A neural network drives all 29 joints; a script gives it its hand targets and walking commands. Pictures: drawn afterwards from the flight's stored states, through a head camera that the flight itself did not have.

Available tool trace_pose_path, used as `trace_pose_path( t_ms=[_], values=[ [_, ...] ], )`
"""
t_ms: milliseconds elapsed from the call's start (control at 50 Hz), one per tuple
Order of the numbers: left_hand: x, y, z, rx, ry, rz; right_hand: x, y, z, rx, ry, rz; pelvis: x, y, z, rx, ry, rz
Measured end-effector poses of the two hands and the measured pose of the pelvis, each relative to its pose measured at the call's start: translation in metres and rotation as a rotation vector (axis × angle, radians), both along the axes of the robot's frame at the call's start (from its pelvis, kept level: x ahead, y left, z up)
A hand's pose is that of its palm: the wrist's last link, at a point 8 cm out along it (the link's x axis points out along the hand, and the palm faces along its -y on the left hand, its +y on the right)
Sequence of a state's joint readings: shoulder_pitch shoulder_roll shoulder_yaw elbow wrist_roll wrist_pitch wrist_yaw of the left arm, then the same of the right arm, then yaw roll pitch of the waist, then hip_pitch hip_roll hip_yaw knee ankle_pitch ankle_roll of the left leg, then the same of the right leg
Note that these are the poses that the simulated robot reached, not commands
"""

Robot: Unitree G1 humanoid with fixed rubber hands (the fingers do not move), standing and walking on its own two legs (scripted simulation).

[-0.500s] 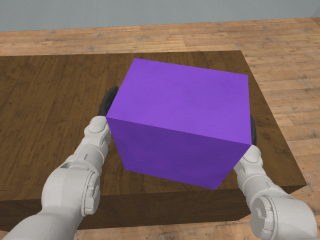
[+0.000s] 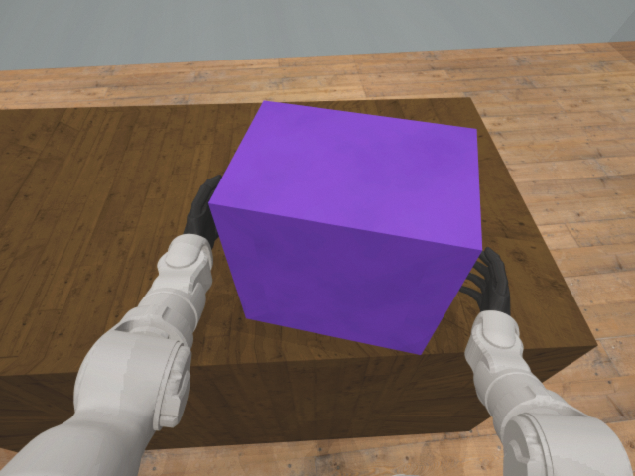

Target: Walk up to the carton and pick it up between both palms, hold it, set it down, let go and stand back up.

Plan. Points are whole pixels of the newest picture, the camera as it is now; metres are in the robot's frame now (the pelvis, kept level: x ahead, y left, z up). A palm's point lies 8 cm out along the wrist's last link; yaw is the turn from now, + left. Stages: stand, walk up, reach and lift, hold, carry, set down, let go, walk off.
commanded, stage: set down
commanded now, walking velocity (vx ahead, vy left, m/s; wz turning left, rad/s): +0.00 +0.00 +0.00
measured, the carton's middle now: (347, 235) +0.43 -0.05 +0.03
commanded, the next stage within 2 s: none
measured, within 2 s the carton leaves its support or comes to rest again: neither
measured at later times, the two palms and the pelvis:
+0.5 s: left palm (175, 265) +0.39 +0.19 +0.04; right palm (509, 325) +0.28 -0.24 +0.01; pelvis -0.01 +0.00 +0.00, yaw +0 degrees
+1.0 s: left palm (158, 304) +0.35 +0.21 +0.01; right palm (528, 366) +0.23 -0.25 +0.00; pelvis -0.01 -0.01 +0.01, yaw +0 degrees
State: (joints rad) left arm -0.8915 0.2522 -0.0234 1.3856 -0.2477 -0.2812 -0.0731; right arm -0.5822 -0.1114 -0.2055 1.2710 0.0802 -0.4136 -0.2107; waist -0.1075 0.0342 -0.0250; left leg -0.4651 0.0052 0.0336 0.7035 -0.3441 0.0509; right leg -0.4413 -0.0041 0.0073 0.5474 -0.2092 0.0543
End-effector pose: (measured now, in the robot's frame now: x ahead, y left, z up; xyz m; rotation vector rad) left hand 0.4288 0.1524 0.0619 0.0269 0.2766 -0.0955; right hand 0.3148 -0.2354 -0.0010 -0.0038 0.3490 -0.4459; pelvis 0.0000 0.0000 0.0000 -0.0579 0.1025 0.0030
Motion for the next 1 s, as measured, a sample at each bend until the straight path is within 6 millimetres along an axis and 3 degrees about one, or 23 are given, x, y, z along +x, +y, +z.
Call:
trace_pose_path(
  t_ms=[260, 520, 720, 1000],
  values=[
    [-0.024, 0.025, -0.003, -0.013, 0.001, 0.031, -0.008, 0.003, 0.027, -0.044, -0.009, 0.007, -0.017, 0.001, -0.003, -0.002, -0.029, 0.002],
    [-0.040, 0.035, -0.017, 0.029, 0.001, 0.015, -0.035, -0.009, 0.008, -0.015, -0.017, -0.032, -0.014, 0.001, -0.001, -0.001, -0.018, 0.001],
    [-0.055, 0.045, -0.030, 0.072, 0.022, -0.035, -0.068, -0.015, -0.004, -0.016, -0.022, -0.038, -0.014, -0.003, 0.003, 0.005, 0.001, 0.000],
    [-0.078, 0.061, -0.048, 0.076, 0.036, -0.055, -0.084, -0.014, 0.003, -0.024, -0.020, -0.043, -0.008, -0.005, 0.005, 0.007, 0.015, -0.001]
  ],
)
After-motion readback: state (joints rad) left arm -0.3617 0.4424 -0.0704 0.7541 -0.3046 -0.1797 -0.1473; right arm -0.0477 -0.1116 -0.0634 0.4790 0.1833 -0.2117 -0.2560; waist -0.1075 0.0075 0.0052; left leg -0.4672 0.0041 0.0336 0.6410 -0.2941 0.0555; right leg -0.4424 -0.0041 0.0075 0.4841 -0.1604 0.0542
